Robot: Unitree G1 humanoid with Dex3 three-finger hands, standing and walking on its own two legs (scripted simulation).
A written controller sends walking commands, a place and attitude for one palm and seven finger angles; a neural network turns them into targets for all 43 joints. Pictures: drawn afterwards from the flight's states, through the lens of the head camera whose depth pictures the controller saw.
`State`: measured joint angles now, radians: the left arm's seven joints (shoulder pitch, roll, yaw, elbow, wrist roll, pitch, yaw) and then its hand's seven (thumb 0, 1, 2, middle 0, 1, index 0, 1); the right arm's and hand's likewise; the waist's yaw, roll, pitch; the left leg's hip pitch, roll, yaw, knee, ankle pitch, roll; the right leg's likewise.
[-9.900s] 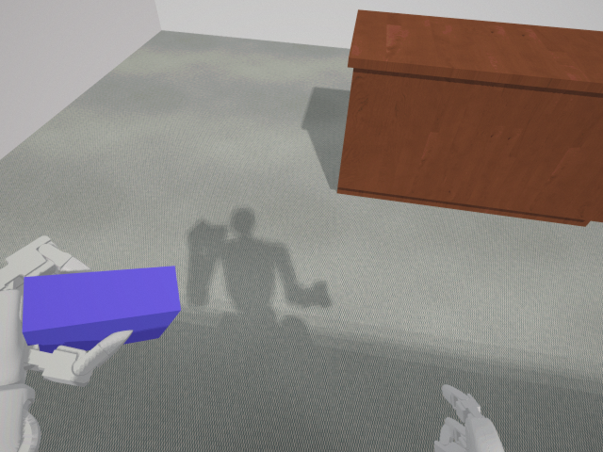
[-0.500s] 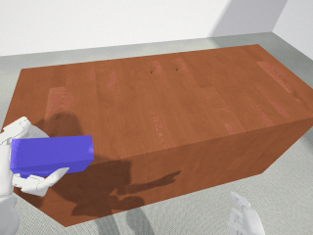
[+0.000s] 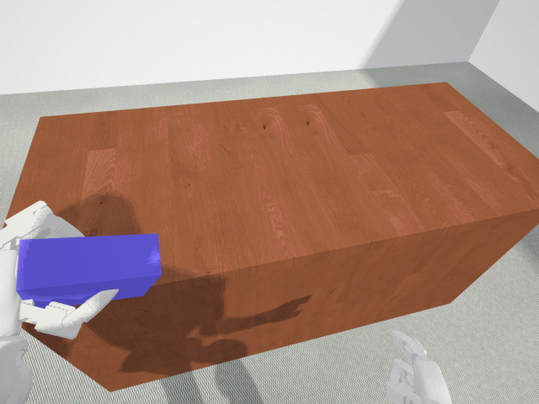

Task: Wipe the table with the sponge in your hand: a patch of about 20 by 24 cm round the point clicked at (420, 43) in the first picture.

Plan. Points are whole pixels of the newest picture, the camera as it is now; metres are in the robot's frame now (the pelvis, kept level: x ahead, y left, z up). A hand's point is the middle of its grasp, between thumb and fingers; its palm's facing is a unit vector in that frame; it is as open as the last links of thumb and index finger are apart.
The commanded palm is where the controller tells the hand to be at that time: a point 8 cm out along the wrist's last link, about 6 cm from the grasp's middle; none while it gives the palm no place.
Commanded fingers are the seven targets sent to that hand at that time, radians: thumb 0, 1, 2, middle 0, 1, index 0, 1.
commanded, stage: shuffle to correct the standing spot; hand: left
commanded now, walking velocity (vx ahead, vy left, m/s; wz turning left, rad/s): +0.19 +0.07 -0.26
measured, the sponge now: (112, 271) +0.23 +0.21 +0.14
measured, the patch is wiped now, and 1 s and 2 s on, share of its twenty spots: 0.00 0.00 0.00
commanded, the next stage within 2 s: come to a stop and stand still in 1.46 s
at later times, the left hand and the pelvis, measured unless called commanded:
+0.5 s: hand (106, 226) +0.27 +0.23 +0.15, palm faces +0.30 -0.87 -0.40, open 8.8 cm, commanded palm +0.22 +0.28 +0.17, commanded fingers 0.00 0.10 1.30 -1.20 -1.60 -1.20 -1.60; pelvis +0.04 +0.01 -0.02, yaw -3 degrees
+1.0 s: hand (87, 227) +0.27 +0.26 +0.15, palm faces +0.33 -0.87 -0.36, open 8.8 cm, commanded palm +0.23 +0.29 +0.17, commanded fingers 0.00 0.10 1.30 -1.20 -1.60 -1.20 -1.60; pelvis +0.04 +0.03 -0.01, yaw -6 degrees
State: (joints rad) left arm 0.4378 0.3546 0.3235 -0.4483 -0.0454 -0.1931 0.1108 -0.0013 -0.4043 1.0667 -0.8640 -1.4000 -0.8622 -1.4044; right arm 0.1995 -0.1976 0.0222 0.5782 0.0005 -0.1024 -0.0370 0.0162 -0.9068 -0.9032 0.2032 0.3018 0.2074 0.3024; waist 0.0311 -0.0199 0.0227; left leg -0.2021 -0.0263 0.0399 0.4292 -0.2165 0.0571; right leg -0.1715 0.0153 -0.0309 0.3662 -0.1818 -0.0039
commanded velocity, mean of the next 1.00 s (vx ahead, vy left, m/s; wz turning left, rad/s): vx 0.18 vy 0.09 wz -0.12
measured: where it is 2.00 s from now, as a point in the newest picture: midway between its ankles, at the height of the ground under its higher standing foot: outside the picture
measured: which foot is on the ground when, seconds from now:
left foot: down 0.00-1.00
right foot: down 0.00-0.92, up 0.94-1.00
